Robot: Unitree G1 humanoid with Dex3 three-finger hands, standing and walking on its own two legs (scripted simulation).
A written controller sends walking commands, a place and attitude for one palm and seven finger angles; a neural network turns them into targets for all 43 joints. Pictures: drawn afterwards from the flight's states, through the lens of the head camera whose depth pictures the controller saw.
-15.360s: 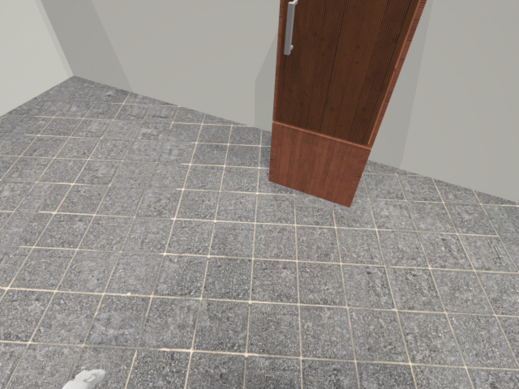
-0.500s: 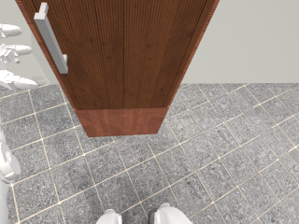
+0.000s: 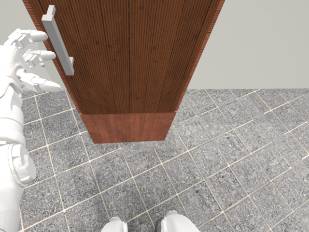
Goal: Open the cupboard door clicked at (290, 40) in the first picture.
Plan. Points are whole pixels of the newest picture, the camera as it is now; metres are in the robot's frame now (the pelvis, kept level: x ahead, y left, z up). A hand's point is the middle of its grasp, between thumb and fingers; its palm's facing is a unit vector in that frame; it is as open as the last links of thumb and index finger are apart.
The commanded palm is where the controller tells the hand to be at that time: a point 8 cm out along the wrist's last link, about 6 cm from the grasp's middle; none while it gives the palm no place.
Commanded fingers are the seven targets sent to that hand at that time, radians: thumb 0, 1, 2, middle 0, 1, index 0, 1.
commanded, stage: slide the fingers in behind the handle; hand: left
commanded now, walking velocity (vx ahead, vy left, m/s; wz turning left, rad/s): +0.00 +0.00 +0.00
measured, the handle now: (61, 44) +0.56 +0.20 +0.11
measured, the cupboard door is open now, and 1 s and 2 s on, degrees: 0 0 0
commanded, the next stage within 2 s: close the thumb around the handle in 1.28 s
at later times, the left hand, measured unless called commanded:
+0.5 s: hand (53, 64) +0.49 +0.20 +0.11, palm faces +0.01 -1.00 +0.01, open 14.0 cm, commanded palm +0.47 +0.24 +0.10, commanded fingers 0.00 -0.50 0.30 -0.30 -1.20 -0.30 -1.20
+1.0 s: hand (70, 63) +0.51 +0.17 +0.10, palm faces +0.01 -1.00 -0.01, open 14.0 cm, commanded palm +0.48 +0.21 +0.10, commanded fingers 0.00 -0.50 0.30 -0.30 -1.20 -0.30 -1.20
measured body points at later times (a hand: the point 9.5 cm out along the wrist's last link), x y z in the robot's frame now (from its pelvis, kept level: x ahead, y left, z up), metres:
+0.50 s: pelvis +0.00 -0.01 +0.00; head +0.10 +0.01 +0.44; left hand +0.49 +0.26 +0.11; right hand -0.01 -0.28 -0.10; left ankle -0.02 +0.08 -0.69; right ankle +0.01 -0.12 -0.69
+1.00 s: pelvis +0.00 -0.02 +0.00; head +0.11 +0.00 +0.44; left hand +0.50 +0.22 +0.10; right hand +0.00 -0.27 -0.11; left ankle -0.02 +0.08 -0.69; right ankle +0.01 -0.12 -0.69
